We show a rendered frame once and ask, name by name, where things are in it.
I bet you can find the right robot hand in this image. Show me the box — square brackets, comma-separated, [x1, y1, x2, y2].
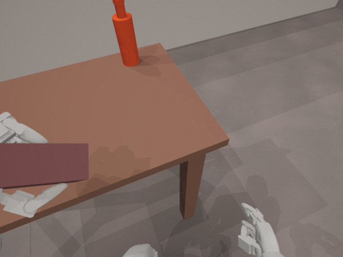
[238, 203, 280, 257]

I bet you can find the left robot hand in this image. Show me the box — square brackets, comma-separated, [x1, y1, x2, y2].
[0, 112, 68, 218]

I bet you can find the left robot thigh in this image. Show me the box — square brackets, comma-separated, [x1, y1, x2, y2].
[122, 244, 158, 257]

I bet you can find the sponge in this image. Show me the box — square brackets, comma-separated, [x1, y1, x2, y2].
[0, 143, 89, 189]

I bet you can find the table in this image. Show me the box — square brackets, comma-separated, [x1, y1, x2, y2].
[0, 43, 229, 234]

